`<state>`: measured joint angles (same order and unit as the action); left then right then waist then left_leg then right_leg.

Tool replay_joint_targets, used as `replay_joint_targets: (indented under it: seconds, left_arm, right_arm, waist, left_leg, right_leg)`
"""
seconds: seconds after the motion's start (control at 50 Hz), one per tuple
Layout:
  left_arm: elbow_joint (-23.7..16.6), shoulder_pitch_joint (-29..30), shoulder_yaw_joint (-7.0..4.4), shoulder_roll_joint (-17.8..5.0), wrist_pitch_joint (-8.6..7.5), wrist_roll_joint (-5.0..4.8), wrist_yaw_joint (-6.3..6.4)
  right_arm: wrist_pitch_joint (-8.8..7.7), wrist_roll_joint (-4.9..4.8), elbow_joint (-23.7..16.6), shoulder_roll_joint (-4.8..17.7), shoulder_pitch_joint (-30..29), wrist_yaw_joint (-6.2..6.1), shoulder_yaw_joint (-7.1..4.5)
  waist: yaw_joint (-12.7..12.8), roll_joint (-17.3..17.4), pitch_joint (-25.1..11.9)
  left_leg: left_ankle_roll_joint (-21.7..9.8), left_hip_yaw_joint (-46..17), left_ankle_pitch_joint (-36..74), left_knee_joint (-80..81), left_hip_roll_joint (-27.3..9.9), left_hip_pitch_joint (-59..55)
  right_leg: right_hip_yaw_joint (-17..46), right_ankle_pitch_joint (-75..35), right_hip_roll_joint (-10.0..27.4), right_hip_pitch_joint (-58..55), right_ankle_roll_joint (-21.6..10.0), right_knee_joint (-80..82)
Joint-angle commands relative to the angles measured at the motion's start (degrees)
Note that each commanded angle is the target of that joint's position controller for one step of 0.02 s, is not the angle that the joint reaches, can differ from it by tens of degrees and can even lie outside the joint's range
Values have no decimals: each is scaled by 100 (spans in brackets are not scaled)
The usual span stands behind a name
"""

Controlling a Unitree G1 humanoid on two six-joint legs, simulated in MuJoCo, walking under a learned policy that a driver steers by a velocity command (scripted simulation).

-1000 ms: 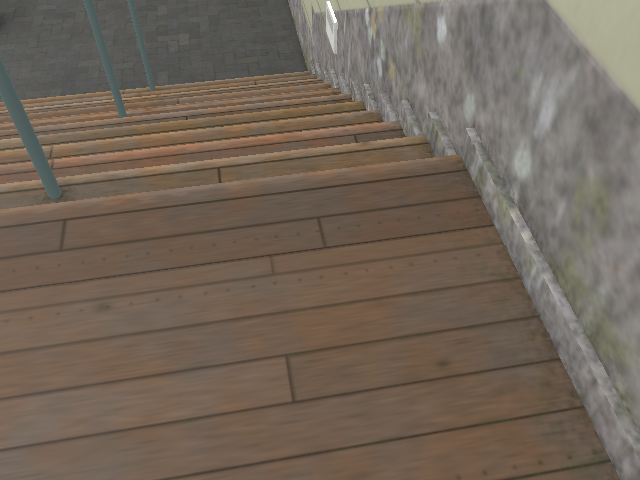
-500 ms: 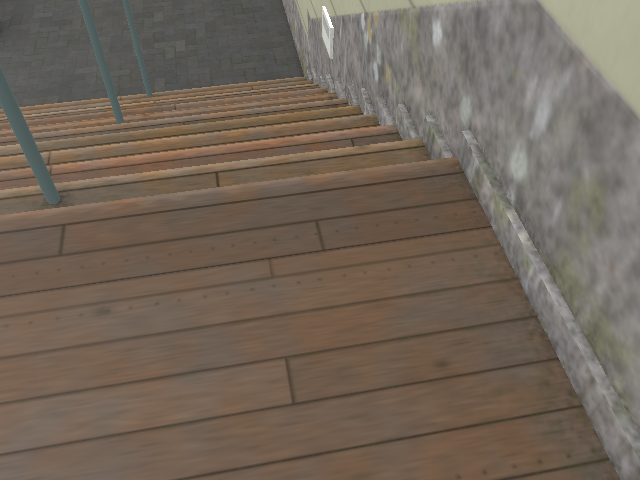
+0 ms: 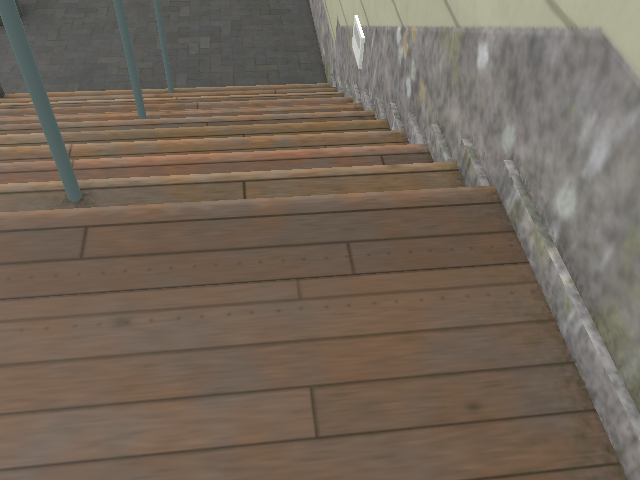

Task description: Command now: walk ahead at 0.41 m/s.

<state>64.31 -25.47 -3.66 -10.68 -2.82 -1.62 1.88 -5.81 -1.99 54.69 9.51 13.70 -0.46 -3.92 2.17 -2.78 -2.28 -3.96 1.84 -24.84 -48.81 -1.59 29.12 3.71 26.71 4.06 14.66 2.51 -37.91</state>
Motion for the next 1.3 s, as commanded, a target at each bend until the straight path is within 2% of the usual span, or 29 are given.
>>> replay_joint_targets:
  seconds: [0.02, 0.04, 0.06, 0.08, 0.1, 0.12, 0.16, 0.2, 0.32, 0.48, 0.52, 0.54, 0.56, 0.58, 0.6, 0.64, 0.68, 0.76, 0.88, 1.0, 1.02, 1.04, 1.06, 1.08, 1.1, 1.12, 1.14, 1.22, 1.3]
  left_arm:
    - [-643, 1163, -112, -841, -95, 61, 1]
    - [-779, 1372, 24, -310, -180, 124, -10]
    - [-990, 1146, 68, -21, -335, 39, 8]
    - [-980, 1020, 50, -88, -476, -222, 12]
    - [-1088, 1366, 91, -103, -502, -222, -1]
    - [-1072, 1432, 81, -146, -441, -54, 21]
    - [-985, 1050, -54, -477, -269, 71, 34]
    - [-995, 1179, -77, -511, -192, 97, -22]
    - [-1651, 3051, 18, -258, -261, 54, -223]
    - [-2056, 3935, 54, -516, -372, -37, -444]
    - [-1816, 2930, -104, -847, -413, 5, -395]
    - [-1453, 1604, -245, -1144, -376, 10, -343]
    - [-1263, 372, -375, -1641, -289, 212, -290]
    - [-1097, 91, -302, -1520, -216, 176, -310]
    - [-1115, 469, -186, -1114, -197, 148, -327]
    - [-1358, 1617, -40, -677, -309, 102, -368]
    - [-1300, 1741, 56, -431, -393, 205, -422]
    - [-1073, 1232, 5, -775, -405, 171, -292]
    - [-916, 520, -24, -1008, -360, 72, -196]
    - [-708, 165, -95, -1172, -207, 7, -182]
    - [-501, -128, 128, -624, -375, 905, -489]
    - [-607, 213, -7, -919, -413, 720, -580]
    - [-655, 180, -45, -1085, -441, 659, -634]
    - [-664, -966, 177, -289, -531, 683, -586]
    - [-728, -860, 236, -428, -569, 723, -695]
    - [-960, 340, 111, -729, -496, 540, -720]
    - [-1050, 731, 73, -805, -501, 471, -597]
    - [-1078, 732, 204, -211, -383, 679, -383]
    - [-1187, 1106, 202, -238, -293, 629, -529]
  right_arm:
    - [62, 58, 486, 300, 1974, -83, -178]
    - [21, 191, 604, 810, 2793, -83, -284]
    - [-55, 241, 491, 1049, 2946, 20, -185]
    - [-105, 219, 361, 1072, 2367, 94, -143]
    - [-142, 200, 217, 949, 1778, 142, -92]
    - [-136, 224, 83, 764, 1224, 184, -5]
    - [-64, 278, 17, 448, 607, 202, 132]
    - [-47, 243, 198, 368, 965, 130, 170]
    - [1, 127, 440, 666, 1659, -138, 116]
    - [64, 111, 668, 795, 1802, -119, -8]
    - [108, 146, 613, 960, 1643, -98, -56]
    - [104, 188, 466, 1017, 1284, -51, -47]
    - [18, 253, 313, 676, 1480, 25, 56]
    - [-142, 158, 453, 217, 1909, 148, 220]
    - [-265, -17, 409, 713, 1588, 183, 69]
    - [-231, 3, 36, 949, 534, 88, -9]
    - [-77, 125, 5, 724, 666, -11, -59]
    - [45, 139, -293, 562, 213, -74, -50]
    - [0, 144, -681, 474, -1075, 28, 46]
    - [-64, 104, -1029, 780, -1706, 256, 38]
    - [60, 827, -858, 674, -1209, 242, 174]
    - [93, 762, -879, 954, -999, 214, 25]
    - [30, 557, -810, 1323, -663, 181, -104]
    - [-28, 467, -646, 1549, 216, 189, -119]
    - [19, 504, -303, 1407, 1536, 130, -75]
    - [-65, 635, 11, 1228, 1994, 84, -49]
    - [-136, 541, -87, 1271, 1244, 49, -80]
    - [-104, 581, -271, 312, 273, -8, 208]
    - [-221, 703, -228, 435, 619, 90, 174]
  waist:
    - [-1266, 150, 152]
    - [-1573, 1805, 103]
    - [-1199, 2898, -116]
    - [-845, 2106, 281]
    - [-721, 1351, 773]
    - [-532, 687, 873]
    - [-98, 886, 664]
    - [-144, 875, 581]
    - [-515, 663, 518]
    - [-512, 878, 725]
    - [3, 1257, 23]
    - [569, 1289, -719]
    - [713, 313, -1838]
    - [495, -993, -2718]
    - [484, -570, -1951]
    - [33, 447, -365]
    - [-336, 285, -145]
    - [-405, -2, 335]
    - [-5, -41, 427]
    - [33, -128, 553]
    - [-182, -243, 382]
    - [-433, -143, 331]
    - [-551, 190, -299]
    - [-319, 1351, -1973]
    - [-975, 1822, -2372]
    - [-1319, 1144, -1001]
    - [-985, 938, 51]
    - [-210, 496, 159]
    - [-244, 521, 449]
  left_leg:
    - [237, 740, 639, 876, 529, -2892]
    - [-246, -1398, -172, 1791, -639, -3286]
    - [-1161, -5137, -689, 3764, -2044, -3446]
    - [-1335, -5840, -2088, 4073, -2292, -3303]
    - [-1191, -5033, -1819, 3822, -2217, -2822]
    - [-1012, -3933, -1003, 3566, -1896, -2163]
    - [-649, -2360, 365, 3618, -1270, -1279]
    - [-619, -1585, 1645, 3737, -1025, -1371]
    - [-302, -737, 3251, 3970, -851, -2356]
    - [-382, -605, 4925, 3315, -1203, -3674]
    - [-249, -496, 7195, 2138, -1105, -3725]
    - [-134, -410, 7134, 939, -935, -2789]
    - [175, -231, 4513, -1275, -241, -488]
    - [262, -823, -639, -3023, 601, 807]
    - [85, -1255, -552, -3509, 219, 1341]
    - [71, -732, 376, -2910, -374, 1285]
    - [75, -752, 764, -2352, -660, 618]
    - [283, -572, 1366, -1418, -831, 991]
    - [354, -177, 3175, 1002, -448, 579]
    - [82, -205, 2189, 1884, -264, 595]
    - [-37, -511, 2653, 2025, -404, 381]
    - [-190, -177, 2482, 2350, -182, -122]
    - [-448, 22, 2627, 1918, -9, -1694]
    - [-1581, -1232, 3148, 1587, -850, -4686]
    - [-2257, -3661, 1713, 2790, -1877, -6234]
    - [-1471, -3835, 464, 3402, -1667, -5523]
    - [-1121, -3230, 132, 3566, -1584, -4265]
    - [-1149, -1859, 1963, 4133, -1309, -2517]
    - [-1220, -987, 2703, 4355, -1044, -2236]
  right_leg:
    - [-114, -985, 90, 2318, -563, -4]
    - [-553, -1149, -354, 3272, -267, -2694]
    - [-140, 592, -826, 4181, -309, -4136]
    - [323, 190, -402, 4774, -572, -4788]
    - [203, -451, -121, 5140, -755, -4945]
    - [142, -1169, 131, 4725, -775, -4597]
    - [115, -1902, 367, 3579, -726, -3640]
    - [-109, -2379, 273, 3257, -640, -3027]
    - [-458, -3570, -192, 2873, -499, -151]
    - [-728, -2571, -427, 2372, -851, 983]
    - [-1023, -2335, -816, 780, -1088, 1145]
    - [-654, -2726, -515, -1153, -1375, 910]
    - [1317, -2908, 935, -3905, -2089, 659]
    - [3778, -2150, 2004, -4788, -2750, 1652]
    - [3438, -1638, 1757, -4054, -2441, 1995]
    - [1747, -2485, 1293, -1838, -2016, 2424]
    - [1088, -2739, 917, -756, -1842, 2716]
    - [615, -2627, 810, -132, -1874, 3177]
    - [-55, -2883, 463, -249, -1442, 3012]
    - [281, -2975, 1066, -1516, -1262, 2323]
    - [508, -3441, 1354, -2051, -1499, 2294]
    - [259, -3999, 1140, -2146, -1382, 1900]
    - [-134, -4379, 596, -1587, -1115, 1039]
    - [-447, -2939, -244, 50, -699, -569]
    - [-339, 539, -1045, 1827, -448, -1959]
    - [355, 482, -764, 2904, -750, -3023]
    - [413, -98, -336, 3162, -899, -3324]
    - [309, -1097, 259, 2069, -955, -2877]
    - [-48, -2106, 311, 2562, -699, -1996]
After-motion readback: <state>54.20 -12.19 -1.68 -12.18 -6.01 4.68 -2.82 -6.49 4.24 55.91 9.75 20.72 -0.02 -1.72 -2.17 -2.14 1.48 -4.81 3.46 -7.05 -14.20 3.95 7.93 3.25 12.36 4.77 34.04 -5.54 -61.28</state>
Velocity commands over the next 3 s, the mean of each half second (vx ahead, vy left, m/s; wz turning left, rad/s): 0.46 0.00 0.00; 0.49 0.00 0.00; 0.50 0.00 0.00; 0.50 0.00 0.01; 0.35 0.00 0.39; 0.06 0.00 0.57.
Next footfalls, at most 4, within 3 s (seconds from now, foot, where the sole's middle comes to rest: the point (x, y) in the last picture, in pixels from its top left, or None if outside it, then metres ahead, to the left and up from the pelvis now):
0.04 left None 0.09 0.13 -0.75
0.54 right None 0.45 -0.06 -0.75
1.06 left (244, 368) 0.75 0.20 -0.75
1.62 right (337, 270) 1.05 0.00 -0.75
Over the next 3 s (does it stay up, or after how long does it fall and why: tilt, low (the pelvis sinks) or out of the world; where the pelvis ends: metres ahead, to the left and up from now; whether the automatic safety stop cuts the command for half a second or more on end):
stays up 1.30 0.12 -0.14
